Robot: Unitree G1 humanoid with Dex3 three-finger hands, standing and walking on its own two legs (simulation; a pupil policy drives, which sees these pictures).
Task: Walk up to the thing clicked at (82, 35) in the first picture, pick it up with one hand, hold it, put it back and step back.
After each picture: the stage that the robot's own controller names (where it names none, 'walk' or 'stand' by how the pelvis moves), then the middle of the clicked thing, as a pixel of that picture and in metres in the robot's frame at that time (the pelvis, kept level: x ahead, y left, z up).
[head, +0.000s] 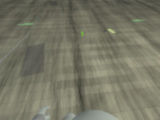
stand; (82, 33) +2.08 +0.29 -0.72
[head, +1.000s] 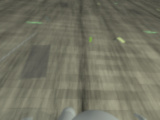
walk; (90, 39) +1.94 +0.08 -0.69
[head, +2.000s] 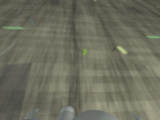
walk; (84, 52) +1.30 +0.08 -0.70
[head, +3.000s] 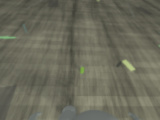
walk; (82, 70) +0.80 +0.08 -0.71
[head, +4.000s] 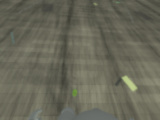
walk; (74, 92) +0.43 +0.11 -0.71
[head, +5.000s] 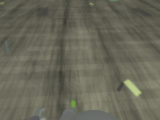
stand; (73, 103) +0.28 +0.14 -0.70
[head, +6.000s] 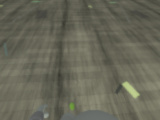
stand; (72, 106) +0.26 +0.16 -0.72
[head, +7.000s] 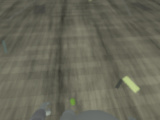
stand; (72, 101) +0.28 +0.17 -0.72
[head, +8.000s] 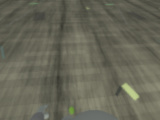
stand; (71, 110) +0.23 +0.15 -0.72
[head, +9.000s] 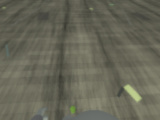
stand; (72, 109) +0.24 +0.14 -0.73
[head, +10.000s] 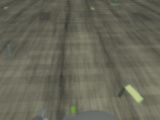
stand; (73, 109) +0.25 +0.14 -0.73
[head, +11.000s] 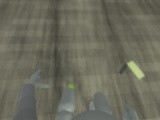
go down; (71, 86) +0.30 +0.14 -0.56
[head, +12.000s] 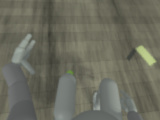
go down; (70, 75) +0.35 +0.15 -0.34
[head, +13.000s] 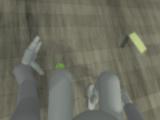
close in; (60, 68) +0.35 +0.17 -0.26
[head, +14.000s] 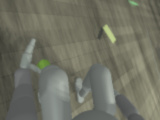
close; (42, 66) +0.35 +0.18 -0.22
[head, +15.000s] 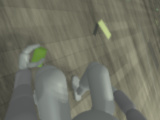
close; (38, 56) +0.40 +0.19 -0.22
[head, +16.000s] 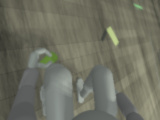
lift; (48, 60) +0.37 +0.18 -0.22
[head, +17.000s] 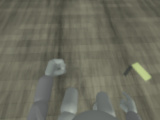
lift; (71, 95) +0.23 +0.15 -0.54
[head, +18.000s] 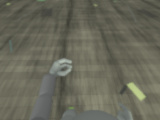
go down; (70, 113) +0.19 +0.16 -0.69
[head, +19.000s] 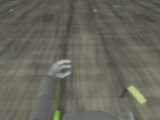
stand; (56, 116) +0.16 +0.34 -0.71
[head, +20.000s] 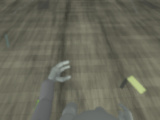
stand; (38, 105) +0.17 +0.57 -0.67
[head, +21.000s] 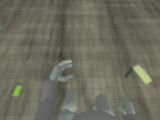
stand; (17, 90) +0.17 +0.82 -0.58
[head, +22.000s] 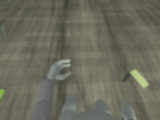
stand; (0, 94) +0.15 +1.07 -0.63
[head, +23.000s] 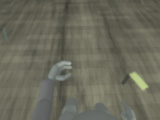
stand; out of the picture +0.13 +1.33 -0.65
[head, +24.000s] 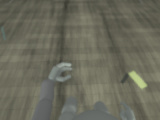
stand; out of the picture +0.12 +1.58 -0.64
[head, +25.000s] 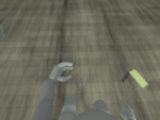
stand; out of the picture +0.11 +1.83 -0.63
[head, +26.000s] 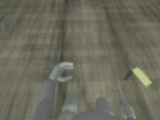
hold; out of the picture +0.11 +2.08 -0.61
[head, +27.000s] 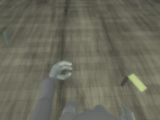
hold; out of the picture +0.08 +2.32 -0.67
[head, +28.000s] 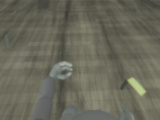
stand; out of the picture +0.06 +2.57 -0.69
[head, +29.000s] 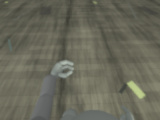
stand; out of the picture +0.07 +2.81 -0.71
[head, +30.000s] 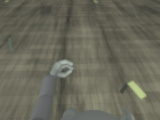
stand; out of the picture +0.06 +3.04 -0.70
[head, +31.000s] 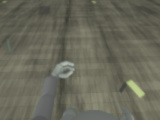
stand; out of the picture +0.05 +3.28 -0.70
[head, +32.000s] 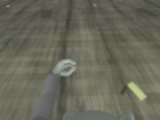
hold; out of the picture +0.05 +3.51 -0.71
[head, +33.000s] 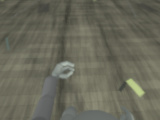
close; out of the picture +0.05 +3.74 -0.70
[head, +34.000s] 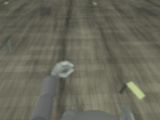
hold; out of the picture +0.06 +3.97 -0.71
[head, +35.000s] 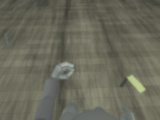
close; out of the picture +0.05 +4.20 -0.68
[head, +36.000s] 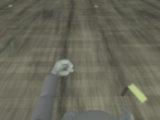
hold; out of the picture +0.08 +4.42 -0.71
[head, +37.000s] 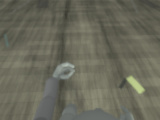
hold; out of the picture +0.05 +4.65 -0.69
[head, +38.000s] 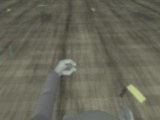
hold; out of the picture +0.06 +4.87 -0.71
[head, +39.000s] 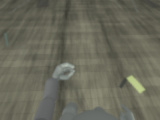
hold; out of the picture +0.06 +5.08 -0.68
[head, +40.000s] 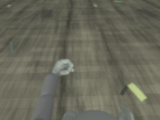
hold; out of the picture +0.08 +5.30 -0.71
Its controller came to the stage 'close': yes
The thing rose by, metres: 0.01
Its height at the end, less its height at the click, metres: -0.02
